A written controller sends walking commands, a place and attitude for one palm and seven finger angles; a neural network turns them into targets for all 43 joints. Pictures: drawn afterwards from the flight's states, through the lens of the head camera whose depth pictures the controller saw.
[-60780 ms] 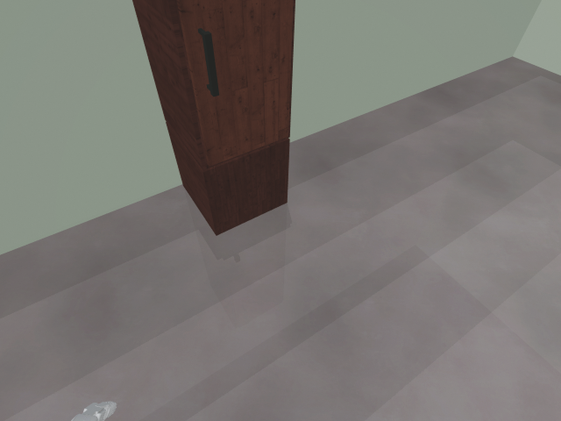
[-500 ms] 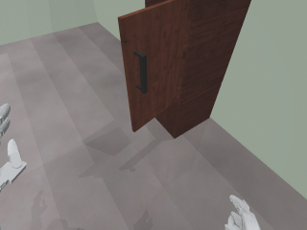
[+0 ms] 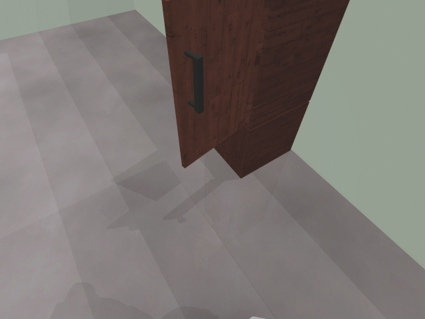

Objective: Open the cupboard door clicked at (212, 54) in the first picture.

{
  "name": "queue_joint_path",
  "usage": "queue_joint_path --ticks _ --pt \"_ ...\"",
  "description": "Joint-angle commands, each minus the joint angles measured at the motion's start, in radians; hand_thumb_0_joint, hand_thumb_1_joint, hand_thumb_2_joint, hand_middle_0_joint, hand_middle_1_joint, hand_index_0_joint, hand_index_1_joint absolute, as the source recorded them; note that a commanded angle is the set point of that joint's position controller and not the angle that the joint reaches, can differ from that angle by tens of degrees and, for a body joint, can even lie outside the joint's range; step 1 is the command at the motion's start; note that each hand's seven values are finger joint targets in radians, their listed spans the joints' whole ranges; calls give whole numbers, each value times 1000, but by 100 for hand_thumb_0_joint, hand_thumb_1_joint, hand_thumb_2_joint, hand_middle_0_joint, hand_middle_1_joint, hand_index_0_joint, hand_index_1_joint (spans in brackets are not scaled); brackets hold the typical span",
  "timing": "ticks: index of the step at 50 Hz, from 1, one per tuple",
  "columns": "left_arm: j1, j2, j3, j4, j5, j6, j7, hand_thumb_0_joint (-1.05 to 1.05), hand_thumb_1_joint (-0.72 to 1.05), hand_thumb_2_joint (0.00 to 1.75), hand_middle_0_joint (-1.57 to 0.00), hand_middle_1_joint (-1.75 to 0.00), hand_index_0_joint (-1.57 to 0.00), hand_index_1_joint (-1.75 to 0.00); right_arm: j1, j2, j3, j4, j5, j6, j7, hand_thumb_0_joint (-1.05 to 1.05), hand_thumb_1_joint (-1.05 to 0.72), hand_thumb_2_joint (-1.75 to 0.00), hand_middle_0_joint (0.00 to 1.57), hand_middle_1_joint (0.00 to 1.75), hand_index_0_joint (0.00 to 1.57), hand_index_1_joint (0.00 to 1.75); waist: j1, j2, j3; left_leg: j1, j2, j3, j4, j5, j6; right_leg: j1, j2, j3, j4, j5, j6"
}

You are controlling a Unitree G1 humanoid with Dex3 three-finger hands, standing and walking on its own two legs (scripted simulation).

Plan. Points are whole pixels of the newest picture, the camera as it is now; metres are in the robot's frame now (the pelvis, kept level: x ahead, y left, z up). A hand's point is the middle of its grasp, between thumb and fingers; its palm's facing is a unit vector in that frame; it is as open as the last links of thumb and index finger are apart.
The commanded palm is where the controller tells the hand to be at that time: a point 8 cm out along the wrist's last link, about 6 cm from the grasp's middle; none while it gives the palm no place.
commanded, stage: let the arm hang, fingers relaxed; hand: left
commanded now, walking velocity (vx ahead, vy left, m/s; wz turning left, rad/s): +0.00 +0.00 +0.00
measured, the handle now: (194, 83) +0.68 +0.08 +0.04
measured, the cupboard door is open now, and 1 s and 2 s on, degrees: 100 100 100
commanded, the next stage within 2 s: look to check the result in 0.78 s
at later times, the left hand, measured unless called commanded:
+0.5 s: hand out of the picture +0.06 +0.22 -0.15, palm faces +0.01 -0.95 -0.31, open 7.4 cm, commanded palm none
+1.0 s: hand out of the picture +0.09 +0.22 -0.14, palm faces +0.00 -0.95 -0.31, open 7.4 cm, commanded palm none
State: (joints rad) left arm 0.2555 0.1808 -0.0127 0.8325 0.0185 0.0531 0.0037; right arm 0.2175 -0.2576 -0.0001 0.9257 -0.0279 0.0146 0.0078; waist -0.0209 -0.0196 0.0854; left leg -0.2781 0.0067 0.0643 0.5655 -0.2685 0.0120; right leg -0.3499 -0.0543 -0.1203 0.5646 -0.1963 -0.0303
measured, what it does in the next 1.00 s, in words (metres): stands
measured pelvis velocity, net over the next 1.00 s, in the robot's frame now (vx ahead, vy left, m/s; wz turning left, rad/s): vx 0.04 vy -0.01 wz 0.00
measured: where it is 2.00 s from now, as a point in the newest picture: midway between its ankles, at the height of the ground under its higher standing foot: outside the picture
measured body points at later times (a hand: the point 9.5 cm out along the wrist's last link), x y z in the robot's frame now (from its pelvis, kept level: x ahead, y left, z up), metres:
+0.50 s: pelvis +0.01 +0.00 +0.01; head +0.02 -0.02 +0.46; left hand +0.06 +0.27 -0.12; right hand +0.02 -0.25 -0.15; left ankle +0.02 +0.11 -0.73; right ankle +0.07 -0.10 -0.73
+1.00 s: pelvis +0.04 -0.01 +0.02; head +0.06 -0.02 +0.47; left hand +0.09 +0.27 -0.12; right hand +0.09 -0.28 -0.14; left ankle +0.02 +0.11 -0.73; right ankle +0.07 -0.10 -0.73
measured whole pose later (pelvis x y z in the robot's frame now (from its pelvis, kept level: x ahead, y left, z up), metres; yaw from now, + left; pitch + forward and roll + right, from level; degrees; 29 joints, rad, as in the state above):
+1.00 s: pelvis +0.04 -0.01 +0.02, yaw +0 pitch -2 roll +0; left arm 0.13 0.26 0.02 1.14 0.01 -0.02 0.01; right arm 0.15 -0.28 -0.01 1.13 -0.02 0.00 -0.01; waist 0.00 0.03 0.08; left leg -0.10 0.02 0.05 0.33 -0.20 -0.01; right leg -0.18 -0.02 -0.13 0.35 -0.15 -0.04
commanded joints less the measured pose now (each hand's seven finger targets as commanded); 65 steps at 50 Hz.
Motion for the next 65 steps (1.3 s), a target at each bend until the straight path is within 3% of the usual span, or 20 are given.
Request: queue_joint_path --ticks 1,4,7,13,19,22,25,29,32,36,55,65 --pt "-4 219 62 12 3 -55 11 0 90 90 -20 -30 -20 -30 -10 -115 -26 -22 0 -9 -10 0 -90 -90 20 30 20 30 24 133 -99 -48 73 -122 -187 -70 24 133 -78 162 -202 -169 -31" --pt "-9 217 64 81 0 -58 11 0 90 90 -20 -30 -20 -30 34 -101 -33 28 0 -3 -12 0 -90 -90 20 30 20 30 20 131 -103 -44 64 -109 -190 -115 25 142 -88 168 -242 -210 -37" --pt "-30 218 65 130 -1 -62 11 0 90 90 -20 -30 -20 -30 83 -98 -39 67 3 1 -14 0 -90 -90 20 30 20 30 10 18 -79 -9 66 -103 -178 -88 27 105 -99 165 -283 -249 -42" --pt "-44 221 66 202 -4 -63 14 0 90 90 -20 -30 -20 -30 111 -96 -38 126 3 -4 -19 0 -90 -90 20 30 20 30 12 -4 -37 4 80 -106 -213 -55 30 98 -93 147 -290 -234 -37" --pt "-56 227 65 237 -6 -66 16 0 90 90 -20 -30 -20 -30 84 -102 -36 153 3 -13 -20 0 -90 -90 20 30 20 30 23 25 -28 4 96 -115 -261 -14 28 145 -84 134 -270 -149 -29" --pt "-69 235 66 241 -4 -67 17 0 90 90 -20 -30 -20 -30 74 -107 -37 158 4 -12 -19 0 -90 -90 20 30 20 30 21 -7 -20 5 92 -110 -267 -26 26 149 -86 140 -284 -169 -26" --pt "-84 236 67 244 -4 -68 17 0 90 90 -20 -30 -20 -30 56 -110 -36 164 3 -15 -18 0 -90 -90 20 30 20 30 23 4 -14 17 93 -110 -278 -8 25 151 -88 140 -285 -152 -24" --pt "-97 238 66 245 -4 -74 17 0 90 90 -20 -30 -20 -30 28 -117 -34 164 3 -19 -19 0 -90 -90 20 30 20 30 22 36 -34 44 99 -109 -282 49 19 177 -89 140 -283 -86 -21" --pt "-112 243 66 244 -3 -78 17 0 90 90 -20 -30 -20 -30 10 -128 -36 162 5 -22 -19 0 -90 -90 20 30 20 30 21 13 -34 58 102 -108 -285 79 17 186 -90 137 -285 -53 -19" --pt "-115 247 67 245 -3 -82 17 0 90 90 -20 -30 -20 -30 -16 -143 -36 159 6 -25 -21 0 -90 -90 20 30 20 30 23 48 -60 83 108 -107 -291 112 14 207 -88 134 -281 1 -18" --pt "-158 295 67 256 -7 -93 16 0 90 90 -20 -30 -20 -30 -81 -205 -37 158 9 -27 -24 0 -90 -90 20 30 20 30 13 16 -116 167 123 -100 -302 201 6 267 -100 131 -293 177 -18" --pt "-177 317 66 253 -7 -95 16 0 90 90 -20 -30 -20 -30 -102 -228 -34 156 8 -26 -23 0 -90 -90 20 30 20 30 13 17 -121 183 124 -99 -310 213 3 282 -100 138 -303 204 -16"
